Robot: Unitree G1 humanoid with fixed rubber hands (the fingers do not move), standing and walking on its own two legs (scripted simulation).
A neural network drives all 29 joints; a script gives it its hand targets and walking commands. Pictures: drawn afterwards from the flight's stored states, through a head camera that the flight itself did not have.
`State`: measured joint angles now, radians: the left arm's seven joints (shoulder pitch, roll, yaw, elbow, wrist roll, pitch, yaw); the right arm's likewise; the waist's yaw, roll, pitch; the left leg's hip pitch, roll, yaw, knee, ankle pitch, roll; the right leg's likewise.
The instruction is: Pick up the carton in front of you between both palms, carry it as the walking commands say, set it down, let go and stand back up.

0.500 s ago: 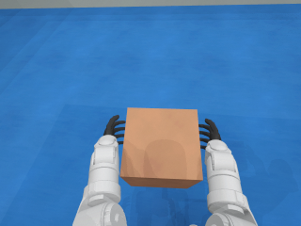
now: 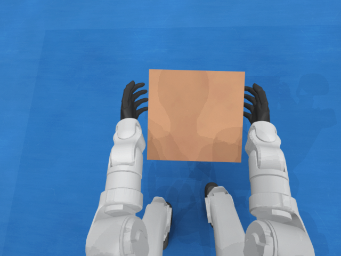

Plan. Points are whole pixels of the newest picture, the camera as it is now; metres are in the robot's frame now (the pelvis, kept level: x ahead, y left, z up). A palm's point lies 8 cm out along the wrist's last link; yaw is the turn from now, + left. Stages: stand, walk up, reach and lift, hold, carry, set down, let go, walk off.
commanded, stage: set down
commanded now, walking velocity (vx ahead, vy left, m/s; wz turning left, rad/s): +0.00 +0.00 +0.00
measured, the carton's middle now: (190, 117) +0.45 -0.03 -0.19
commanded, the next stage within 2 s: none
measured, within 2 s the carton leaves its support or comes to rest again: rests again in 1.62 s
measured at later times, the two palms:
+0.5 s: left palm (157, 117) +0.46 +0.06 -0.21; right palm (255, 124) +0.42 -0.22 -0.24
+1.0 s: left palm (168, 120) +0.49 +0.05 -0.37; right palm (249, 126) +0.45 -0.25 -0.39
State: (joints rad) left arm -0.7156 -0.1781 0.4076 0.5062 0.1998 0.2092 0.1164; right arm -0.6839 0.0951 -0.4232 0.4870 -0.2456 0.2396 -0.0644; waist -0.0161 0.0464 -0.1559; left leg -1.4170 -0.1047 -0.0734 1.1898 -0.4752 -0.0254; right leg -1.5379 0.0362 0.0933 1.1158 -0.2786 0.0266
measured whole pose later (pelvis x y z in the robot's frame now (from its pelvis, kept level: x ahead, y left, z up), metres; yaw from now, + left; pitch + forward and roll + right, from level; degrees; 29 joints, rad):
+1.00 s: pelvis -0.05 +0.00 -0.22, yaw +6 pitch +45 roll +5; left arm -1.34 0.02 0.34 0.87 0.10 0.21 0.22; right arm -1.27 -0.25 -0.40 0.83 -0.15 0.28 -0.03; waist -0.13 0.12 0.14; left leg -2.16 -0.23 -0.04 2.00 -0.64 -0.09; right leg -2.30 0.06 0.12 1.92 -0.41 0.07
